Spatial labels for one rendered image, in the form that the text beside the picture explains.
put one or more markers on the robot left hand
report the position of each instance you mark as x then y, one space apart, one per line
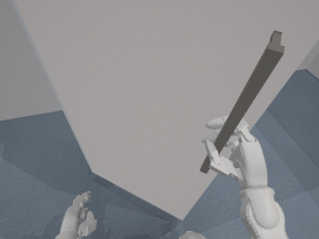
74 216

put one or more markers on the fridge door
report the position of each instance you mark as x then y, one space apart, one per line
140 79

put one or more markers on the handle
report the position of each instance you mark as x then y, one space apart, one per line
268 61

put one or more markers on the right robot forearm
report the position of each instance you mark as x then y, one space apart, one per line
261 214

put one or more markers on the robot right hand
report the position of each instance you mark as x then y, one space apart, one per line
246 152

